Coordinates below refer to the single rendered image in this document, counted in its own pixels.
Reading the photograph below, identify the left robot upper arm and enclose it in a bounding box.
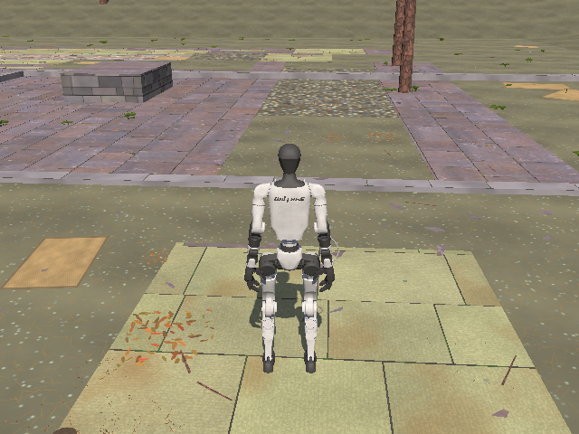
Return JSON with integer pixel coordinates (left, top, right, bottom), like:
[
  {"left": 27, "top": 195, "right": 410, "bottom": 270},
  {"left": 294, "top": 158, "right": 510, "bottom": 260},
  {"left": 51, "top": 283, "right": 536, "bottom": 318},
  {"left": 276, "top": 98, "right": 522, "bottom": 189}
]
[{"left": 252, "top": 183, "right": 271, "bottom": 234}]

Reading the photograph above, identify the left robot forearm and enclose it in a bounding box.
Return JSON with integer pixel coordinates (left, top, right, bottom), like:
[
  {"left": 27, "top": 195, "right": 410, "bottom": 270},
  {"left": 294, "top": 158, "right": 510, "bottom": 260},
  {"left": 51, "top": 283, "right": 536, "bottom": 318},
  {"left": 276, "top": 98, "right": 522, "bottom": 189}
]
[{"left": 245, "top": 222, "right": 261, "bottom": 268}]

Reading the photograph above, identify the right robot forearm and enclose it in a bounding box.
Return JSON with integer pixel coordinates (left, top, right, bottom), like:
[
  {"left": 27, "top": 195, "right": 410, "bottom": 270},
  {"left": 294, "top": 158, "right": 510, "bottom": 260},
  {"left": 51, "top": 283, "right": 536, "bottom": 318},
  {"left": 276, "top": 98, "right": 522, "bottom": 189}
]
[{"left": 318, "top": 222, "right": 334, "bottom": 268}]

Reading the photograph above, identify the robot right hand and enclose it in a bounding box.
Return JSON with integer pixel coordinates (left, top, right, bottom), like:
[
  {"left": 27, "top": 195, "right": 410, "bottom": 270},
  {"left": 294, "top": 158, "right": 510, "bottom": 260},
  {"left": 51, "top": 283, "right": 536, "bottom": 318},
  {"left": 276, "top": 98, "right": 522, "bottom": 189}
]
[{"left": 313, "top": 266, "right": 335, "bottom": 292}]

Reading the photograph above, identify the robot left shin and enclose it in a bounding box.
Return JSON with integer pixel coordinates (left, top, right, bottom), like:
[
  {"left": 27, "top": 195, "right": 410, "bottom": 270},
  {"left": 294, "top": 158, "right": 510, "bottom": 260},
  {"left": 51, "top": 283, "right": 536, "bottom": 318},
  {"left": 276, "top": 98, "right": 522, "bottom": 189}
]
[{"left": 261, "top": 301, "right": 275, "bottom": 361}]

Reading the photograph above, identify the robot left hand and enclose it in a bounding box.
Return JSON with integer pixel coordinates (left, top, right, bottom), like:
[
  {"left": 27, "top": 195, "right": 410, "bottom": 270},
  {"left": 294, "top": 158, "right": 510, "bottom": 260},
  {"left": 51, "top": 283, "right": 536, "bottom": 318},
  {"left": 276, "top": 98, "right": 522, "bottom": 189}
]
[{"left": 244, "top": 266, "right": 266, "bottom": 292}]

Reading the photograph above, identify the right robot upper arm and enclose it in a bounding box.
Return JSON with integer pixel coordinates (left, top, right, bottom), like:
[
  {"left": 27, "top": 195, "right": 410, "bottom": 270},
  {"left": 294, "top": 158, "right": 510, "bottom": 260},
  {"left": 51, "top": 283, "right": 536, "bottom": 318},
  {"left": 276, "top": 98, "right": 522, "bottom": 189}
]
[{"left": 308, "top": 183, "right": 327, "bottom": 234}]

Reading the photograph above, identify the humanoid robot head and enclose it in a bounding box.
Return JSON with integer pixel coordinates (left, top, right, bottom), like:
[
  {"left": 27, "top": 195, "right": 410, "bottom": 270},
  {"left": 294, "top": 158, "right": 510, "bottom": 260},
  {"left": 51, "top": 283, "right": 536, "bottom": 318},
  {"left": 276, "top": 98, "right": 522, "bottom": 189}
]
[{"left": 274, "top": 144, "right": 305, "bottom": 188}]

